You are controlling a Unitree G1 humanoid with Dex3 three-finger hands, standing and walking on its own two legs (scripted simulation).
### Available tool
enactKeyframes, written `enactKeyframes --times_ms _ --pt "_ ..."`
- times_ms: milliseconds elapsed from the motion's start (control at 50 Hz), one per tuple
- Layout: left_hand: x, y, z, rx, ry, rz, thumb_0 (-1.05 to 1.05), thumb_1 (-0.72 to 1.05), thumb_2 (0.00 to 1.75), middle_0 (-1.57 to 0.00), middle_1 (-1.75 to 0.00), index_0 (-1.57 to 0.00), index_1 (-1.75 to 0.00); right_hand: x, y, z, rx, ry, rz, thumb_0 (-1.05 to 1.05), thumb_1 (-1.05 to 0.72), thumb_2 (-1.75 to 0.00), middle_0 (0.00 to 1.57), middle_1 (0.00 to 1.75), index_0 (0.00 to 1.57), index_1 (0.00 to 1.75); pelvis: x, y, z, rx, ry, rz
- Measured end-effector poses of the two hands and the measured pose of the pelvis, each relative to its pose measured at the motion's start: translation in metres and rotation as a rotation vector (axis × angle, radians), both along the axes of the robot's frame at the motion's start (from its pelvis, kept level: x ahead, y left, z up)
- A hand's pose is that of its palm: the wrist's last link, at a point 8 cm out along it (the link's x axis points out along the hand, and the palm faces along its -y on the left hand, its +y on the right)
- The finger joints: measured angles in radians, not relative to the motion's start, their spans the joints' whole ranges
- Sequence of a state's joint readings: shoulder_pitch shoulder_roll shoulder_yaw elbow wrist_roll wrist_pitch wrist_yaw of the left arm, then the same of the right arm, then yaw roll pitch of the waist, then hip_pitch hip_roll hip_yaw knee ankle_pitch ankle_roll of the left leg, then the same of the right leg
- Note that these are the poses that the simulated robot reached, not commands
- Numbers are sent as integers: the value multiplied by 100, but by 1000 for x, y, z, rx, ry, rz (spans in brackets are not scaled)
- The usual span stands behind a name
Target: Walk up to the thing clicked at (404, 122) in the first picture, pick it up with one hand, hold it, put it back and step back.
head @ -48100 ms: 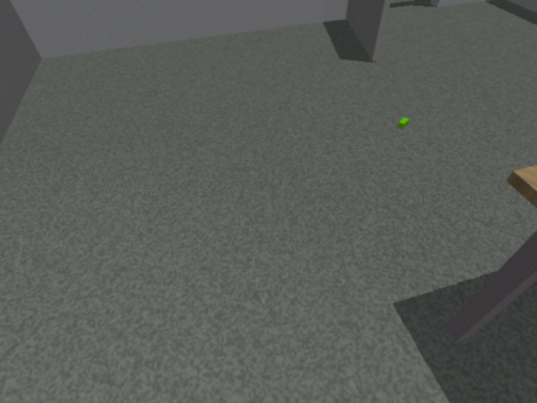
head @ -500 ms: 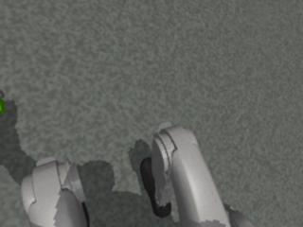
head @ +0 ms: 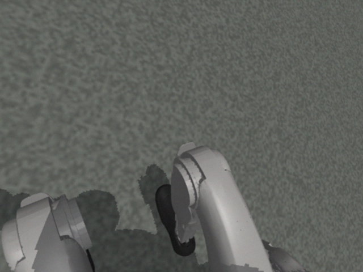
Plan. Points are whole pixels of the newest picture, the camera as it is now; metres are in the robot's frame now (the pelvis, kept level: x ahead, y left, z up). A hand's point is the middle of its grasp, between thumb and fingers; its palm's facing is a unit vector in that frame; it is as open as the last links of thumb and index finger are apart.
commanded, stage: rest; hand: left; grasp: from above
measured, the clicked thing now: out of the picture +0.46 +0.33 -0.27
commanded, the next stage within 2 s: open in 0.52 s
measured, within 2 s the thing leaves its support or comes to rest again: rests again in 0.18 s
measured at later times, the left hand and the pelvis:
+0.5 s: hand out of the picture +0.45 +0.32 -0.24, palm faces -0.46 -0.12 -0.88, open 6.4 cm; pelvis +0.00 +0.00 +0.00, yaw -1 degrees
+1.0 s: hand out of the picture +0.44 +0.32 -0.24, palm faces -0.47 -0.12 -0.87, open 8.8 cm; pelvis +0.00 +0.00 +0.00, yaw -1 degrees
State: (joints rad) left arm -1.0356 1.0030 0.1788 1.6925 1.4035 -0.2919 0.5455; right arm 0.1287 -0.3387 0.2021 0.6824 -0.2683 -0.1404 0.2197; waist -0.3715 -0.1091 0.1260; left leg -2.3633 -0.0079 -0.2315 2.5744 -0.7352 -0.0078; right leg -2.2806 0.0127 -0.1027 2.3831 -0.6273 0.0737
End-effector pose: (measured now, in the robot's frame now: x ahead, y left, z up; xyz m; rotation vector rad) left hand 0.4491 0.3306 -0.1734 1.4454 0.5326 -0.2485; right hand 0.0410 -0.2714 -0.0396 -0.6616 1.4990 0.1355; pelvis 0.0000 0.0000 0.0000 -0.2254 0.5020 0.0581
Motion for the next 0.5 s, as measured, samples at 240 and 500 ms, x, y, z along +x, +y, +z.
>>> enactKeyframes --times_ms 240,500 --pt "1 -7 -6 -6 -10 -28 -2 53 0 -106 -3 -109 -1 5 10 0 28 -22 49 0 -90 -90 21 30 21 30 -1 2 -2 -11 -21 -5" --pt "5 -9 -11 7 -19 4 -1 52 0 -106 -5 -109 -2 7 16 -1 73 -23 80 0 -90 -90 21 30 20 30 0 2 -2 -16 -21 -10"
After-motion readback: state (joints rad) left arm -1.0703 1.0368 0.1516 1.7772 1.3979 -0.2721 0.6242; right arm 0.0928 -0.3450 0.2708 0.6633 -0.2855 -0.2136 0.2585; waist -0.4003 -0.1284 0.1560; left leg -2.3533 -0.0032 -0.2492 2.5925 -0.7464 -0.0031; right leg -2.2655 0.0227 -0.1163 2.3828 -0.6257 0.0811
